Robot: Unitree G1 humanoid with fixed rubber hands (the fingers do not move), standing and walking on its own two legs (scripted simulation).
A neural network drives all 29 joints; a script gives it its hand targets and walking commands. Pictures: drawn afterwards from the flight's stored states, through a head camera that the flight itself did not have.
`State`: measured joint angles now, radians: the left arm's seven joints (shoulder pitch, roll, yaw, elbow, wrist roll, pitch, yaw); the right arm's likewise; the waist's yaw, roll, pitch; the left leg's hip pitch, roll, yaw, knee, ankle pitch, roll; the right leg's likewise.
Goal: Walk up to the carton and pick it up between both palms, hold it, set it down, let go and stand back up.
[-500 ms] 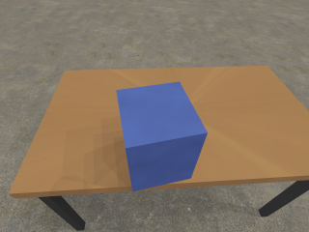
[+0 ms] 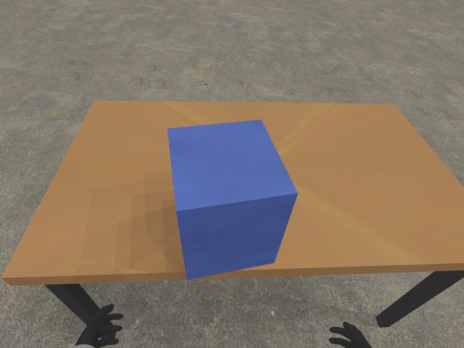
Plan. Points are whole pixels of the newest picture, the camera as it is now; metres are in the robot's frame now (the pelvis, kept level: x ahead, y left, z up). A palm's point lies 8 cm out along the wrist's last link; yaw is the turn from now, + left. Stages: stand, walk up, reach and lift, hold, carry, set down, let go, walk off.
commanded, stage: reach and lift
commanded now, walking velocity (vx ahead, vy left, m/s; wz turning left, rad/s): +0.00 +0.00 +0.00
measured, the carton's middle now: (224, 199) +0.43 +0.03 +0.00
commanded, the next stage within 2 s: none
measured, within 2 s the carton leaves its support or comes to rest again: neither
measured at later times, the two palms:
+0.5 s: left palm (91, 330) +0.17 +0.24 -0.06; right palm (354, 346) +0.18 -0.21 -0.07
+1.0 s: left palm (104, 306) +0.20 +0.22 -0.03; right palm (351, 315) +0.22 -0.21 -0.05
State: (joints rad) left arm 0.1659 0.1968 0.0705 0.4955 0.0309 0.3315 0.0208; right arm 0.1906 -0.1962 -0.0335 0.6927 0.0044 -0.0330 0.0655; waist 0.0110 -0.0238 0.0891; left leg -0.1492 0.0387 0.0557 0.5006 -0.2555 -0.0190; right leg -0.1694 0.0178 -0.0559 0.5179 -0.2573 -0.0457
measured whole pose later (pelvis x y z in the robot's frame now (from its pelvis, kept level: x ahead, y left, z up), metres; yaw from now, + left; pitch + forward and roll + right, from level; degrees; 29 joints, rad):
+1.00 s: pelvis +0.04 +0.00 +0.01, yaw +0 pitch -3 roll +0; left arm 0.23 0.10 0.00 0.51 -0.04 -0.29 0.15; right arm 0.14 -0.25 0.11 0.81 0.28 -0.48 0.14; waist 0.06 0.00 0.00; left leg -0.12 0.04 0.06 0.43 -0.27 -0.02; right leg -0.13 0.03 -0.05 0.43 -0.26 -0.04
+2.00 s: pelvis +0.02 +0.00 +0.01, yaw -1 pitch +2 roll +0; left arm -0.17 0.07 0.12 0.29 -0.05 0.14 0.17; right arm -0.33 -0.30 0.11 0.69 0.35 -0.12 0.07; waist 0.09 -0.01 0.00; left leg -0.20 0.06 0.07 0.36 -0.19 -0.03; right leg -0.22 0.04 -0.04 0.35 -0.17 -0.06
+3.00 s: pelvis +0.02 -0.01 +0.01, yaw +1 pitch +9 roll +0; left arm -0.73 0.20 0.16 0.52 -0.15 0.45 0.14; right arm -0.94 -0.38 0.09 0.95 0.39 0.20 -0.02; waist 0.15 0.02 -0.09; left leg -0.36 0.06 0.03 0.38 -0.18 -0.04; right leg -0.35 0.05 -0.07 0.33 -0.15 -0.06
